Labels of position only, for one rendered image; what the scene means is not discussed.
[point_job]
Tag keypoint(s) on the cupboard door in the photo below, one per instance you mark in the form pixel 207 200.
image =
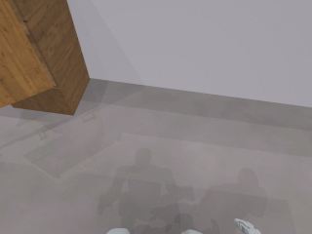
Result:
pixel 21 73

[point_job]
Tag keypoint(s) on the robot right hand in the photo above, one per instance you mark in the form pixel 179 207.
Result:
pixel 245 226

